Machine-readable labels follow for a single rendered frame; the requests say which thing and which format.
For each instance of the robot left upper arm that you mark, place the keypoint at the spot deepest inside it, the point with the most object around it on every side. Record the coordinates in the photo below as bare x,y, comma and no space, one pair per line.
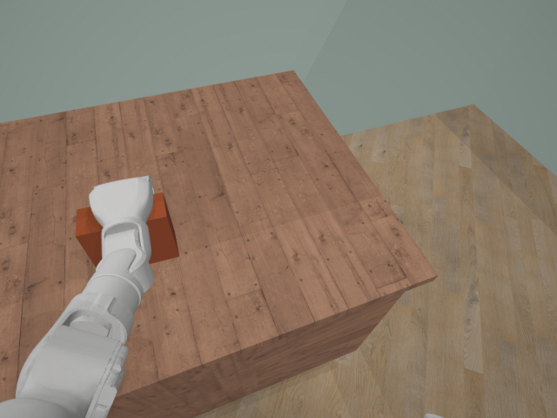
77,375

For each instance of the table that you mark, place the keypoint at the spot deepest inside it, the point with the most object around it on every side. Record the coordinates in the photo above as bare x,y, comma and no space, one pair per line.
289,256

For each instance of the sponge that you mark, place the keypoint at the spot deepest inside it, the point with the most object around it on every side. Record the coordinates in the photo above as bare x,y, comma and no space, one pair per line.
162,235

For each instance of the left robot hand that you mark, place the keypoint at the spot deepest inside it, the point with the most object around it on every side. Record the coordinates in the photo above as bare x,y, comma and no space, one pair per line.
125,198

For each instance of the left robot forearm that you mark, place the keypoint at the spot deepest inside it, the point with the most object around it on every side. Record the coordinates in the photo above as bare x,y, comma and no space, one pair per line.
111,297

